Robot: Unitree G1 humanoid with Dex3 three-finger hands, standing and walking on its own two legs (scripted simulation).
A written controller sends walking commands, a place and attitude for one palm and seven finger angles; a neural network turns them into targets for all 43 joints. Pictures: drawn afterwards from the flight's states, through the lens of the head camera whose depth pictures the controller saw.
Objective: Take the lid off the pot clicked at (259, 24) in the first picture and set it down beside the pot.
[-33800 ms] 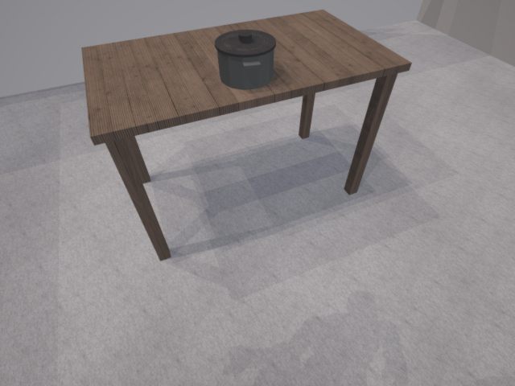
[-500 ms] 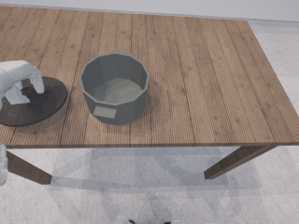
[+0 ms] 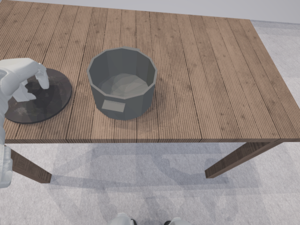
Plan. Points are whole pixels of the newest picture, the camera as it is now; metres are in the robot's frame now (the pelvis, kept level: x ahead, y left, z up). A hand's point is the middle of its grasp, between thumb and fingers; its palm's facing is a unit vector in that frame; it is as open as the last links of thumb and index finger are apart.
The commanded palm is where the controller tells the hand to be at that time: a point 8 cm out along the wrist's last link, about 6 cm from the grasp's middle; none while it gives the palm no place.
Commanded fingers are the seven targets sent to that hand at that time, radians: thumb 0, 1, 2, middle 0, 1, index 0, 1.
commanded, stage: open the fingers wide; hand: left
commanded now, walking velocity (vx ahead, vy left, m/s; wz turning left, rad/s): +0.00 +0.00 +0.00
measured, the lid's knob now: (33, 89) +0.48 +0.32 +0.02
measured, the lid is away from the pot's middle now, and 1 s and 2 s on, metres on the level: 0.25 0.26 0.26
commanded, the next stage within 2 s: raise the empty hand in 0.88 s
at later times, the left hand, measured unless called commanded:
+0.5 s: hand (23, 92) +0.45 +0.32 +0.05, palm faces -0.43 -0.09 -0.90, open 8.5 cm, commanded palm +0.47 +0.31 +0.11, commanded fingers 0.00 0.05 0.65 -0.39 -0.88 -0.39 -0.88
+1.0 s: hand (23, 94) +0.44 +0.32 +0.04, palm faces -0.44 -0.10 -0.89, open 11.0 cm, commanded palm +0.47 +0.31 +0.11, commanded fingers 0.00 -0.03 0.68 -0.36 -0.84 -0.36 -0.84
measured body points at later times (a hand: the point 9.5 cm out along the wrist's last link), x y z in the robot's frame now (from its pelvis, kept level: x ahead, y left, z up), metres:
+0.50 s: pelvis +0.00 +0.01 +0.00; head +0.09 +0.05 +0.44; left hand +0.46 +0.33 +0.10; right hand +0.02 -0.27 -0.11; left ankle +0.02 +0.03 -0.71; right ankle +0.00 -0.18 -0.70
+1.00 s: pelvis +0.00 +0.00 +0.00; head +0.09 +0.04 +0.44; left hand +0.46 +0.33 +0.10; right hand +0.03 -0.28 -0.10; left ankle +0.02 +0.03 -0.71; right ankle +0.00 -0.18 -0.70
